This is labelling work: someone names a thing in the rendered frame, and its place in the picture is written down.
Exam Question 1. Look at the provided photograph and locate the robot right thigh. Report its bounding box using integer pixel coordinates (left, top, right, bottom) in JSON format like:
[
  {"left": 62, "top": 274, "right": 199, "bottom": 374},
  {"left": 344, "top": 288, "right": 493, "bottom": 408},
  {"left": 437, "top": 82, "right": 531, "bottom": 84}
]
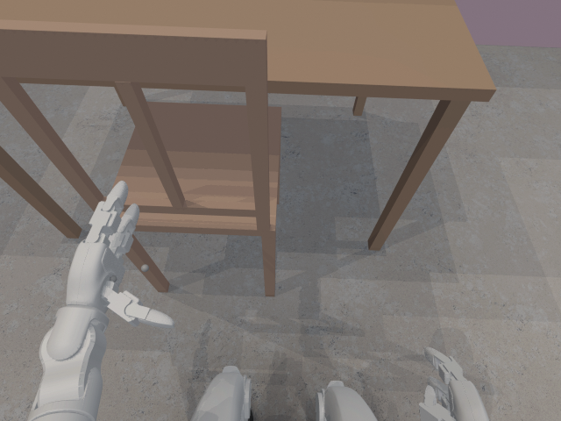
[{"left": 316, "top": 386, "right": 378, "bottom": 421}]

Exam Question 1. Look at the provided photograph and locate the robot left hand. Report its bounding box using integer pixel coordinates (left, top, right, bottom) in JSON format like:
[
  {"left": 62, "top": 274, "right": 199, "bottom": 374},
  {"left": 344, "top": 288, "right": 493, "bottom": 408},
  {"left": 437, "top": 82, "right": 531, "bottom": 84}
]
[{"left": 66, "top": 181, "right": 174, "bottom": 328}]

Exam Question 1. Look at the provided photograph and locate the robot right shin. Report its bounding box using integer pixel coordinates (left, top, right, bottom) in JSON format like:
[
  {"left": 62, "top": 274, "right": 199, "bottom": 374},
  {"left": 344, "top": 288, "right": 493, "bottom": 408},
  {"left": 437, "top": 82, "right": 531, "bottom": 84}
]
[{"left": 327, "top": 381, "right": 344, "bottom": 388}]

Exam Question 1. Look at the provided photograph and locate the robot right hand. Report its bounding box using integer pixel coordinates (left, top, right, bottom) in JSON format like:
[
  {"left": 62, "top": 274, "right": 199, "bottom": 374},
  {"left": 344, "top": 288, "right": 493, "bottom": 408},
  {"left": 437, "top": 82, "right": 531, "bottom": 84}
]
[{"left": 419, "top": 347, "right": 489, "bottom": 421}]

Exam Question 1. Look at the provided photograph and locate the left robot forearm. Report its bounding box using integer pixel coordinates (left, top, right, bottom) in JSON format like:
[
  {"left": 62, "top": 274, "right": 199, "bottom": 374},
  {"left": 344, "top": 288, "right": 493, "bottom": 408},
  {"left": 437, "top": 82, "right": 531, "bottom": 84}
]
[{"left": 27, "top": 304, "right": 110, "bottom": 421}]

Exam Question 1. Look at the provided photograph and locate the chair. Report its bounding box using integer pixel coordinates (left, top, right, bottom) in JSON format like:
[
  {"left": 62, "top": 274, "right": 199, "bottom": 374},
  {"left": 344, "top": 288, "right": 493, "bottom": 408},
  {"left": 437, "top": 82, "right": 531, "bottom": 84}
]
[{"left": 0, "top": 19, "right": 281, "bottom": 296}]

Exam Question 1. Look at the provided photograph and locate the table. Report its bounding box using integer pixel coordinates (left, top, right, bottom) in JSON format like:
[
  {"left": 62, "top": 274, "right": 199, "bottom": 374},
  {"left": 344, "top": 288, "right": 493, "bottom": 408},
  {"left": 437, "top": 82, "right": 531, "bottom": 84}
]
[{"left": 0, "top": 0, "right": 497, "bottom": 251}]

